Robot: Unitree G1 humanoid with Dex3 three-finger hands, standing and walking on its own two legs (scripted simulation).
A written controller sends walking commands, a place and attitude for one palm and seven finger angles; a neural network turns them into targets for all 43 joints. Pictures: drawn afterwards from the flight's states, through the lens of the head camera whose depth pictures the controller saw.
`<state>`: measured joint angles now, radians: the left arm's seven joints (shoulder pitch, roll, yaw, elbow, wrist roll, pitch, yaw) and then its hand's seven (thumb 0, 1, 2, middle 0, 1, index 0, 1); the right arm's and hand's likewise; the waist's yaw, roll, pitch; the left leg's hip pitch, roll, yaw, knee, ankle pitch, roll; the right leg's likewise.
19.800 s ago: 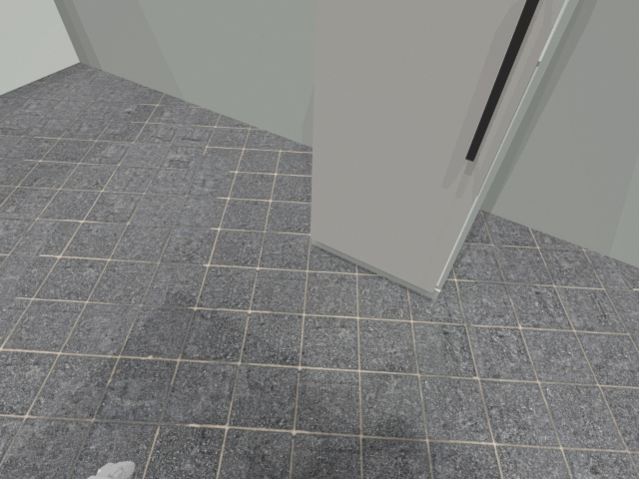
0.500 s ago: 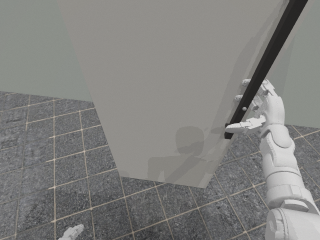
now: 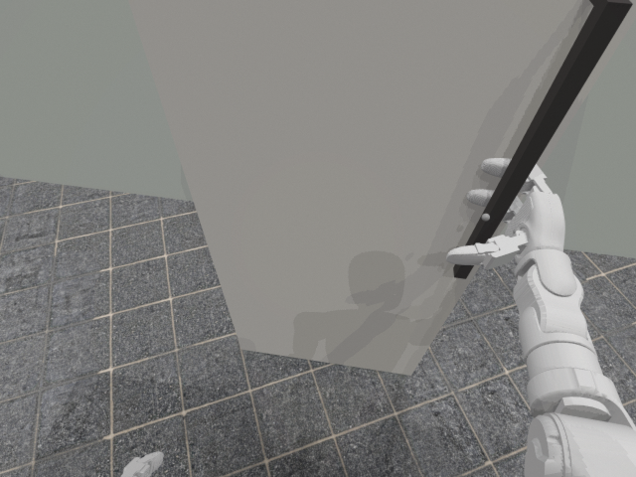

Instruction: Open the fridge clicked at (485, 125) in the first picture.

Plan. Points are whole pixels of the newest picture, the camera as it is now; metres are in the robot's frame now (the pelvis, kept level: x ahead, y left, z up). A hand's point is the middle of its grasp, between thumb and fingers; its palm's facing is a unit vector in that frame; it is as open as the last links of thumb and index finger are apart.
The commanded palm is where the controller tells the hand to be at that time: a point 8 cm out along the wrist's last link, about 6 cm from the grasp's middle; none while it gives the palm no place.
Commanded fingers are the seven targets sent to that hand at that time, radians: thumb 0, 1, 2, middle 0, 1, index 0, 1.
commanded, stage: slide the fingers in behind the handle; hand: right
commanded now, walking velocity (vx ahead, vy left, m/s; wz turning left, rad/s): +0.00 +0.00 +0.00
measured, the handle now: (509, 172) +0.48 -0.18 +0.15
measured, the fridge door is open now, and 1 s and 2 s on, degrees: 0 0 0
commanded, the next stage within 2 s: grip the handle and tug to test in 0.22 s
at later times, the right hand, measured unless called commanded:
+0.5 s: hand (484, 216) +0.43 -0.15 +0.11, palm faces +0.03 +1.00 +0.00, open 13.1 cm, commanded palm +0.41 -0.20 +0.12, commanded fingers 0.00 0.03 -0.50 0.35 1.27 0.35 1.27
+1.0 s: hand (482, 214) +0.44 -0.15 +0.11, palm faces +0.03 +1.00 +0.00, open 5.7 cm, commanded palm +0.41 -0.20 +0.12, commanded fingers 0.00 -0.90 -0.90 0.45 1.40 0.45 1.40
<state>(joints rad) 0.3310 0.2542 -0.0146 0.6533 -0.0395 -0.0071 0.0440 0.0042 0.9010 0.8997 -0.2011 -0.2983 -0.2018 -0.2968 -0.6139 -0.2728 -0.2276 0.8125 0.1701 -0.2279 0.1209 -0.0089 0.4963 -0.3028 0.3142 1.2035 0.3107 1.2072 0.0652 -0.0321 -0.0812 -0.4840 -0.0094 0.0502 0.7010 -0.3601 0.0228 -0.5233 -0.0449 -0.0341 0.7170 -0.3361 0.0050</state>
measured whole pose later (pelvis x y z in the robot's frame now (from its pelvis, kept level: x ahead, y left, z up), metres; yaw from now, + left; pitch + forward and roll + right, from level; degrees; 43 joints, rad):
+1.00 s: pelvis +0.00 -0.01 +0.00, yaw +0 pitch +9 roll +1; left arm 0.34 0.25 -0.01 0.66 -0.04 -0.01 0.04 0.00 0.90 0.90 -0.20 -0.30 -0.20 -0.30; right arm -0.63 -0.26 -0.21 0.83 0.16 -0.24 0.08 0.01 -0.68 -0.81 0.43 1.36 0.41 1.37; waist 0.06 -0.03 -0.08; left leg -0.49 0.00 0.05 0.71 -0.36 0.02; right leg -0.53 -0.04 -0.04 0.73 -0.34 0.00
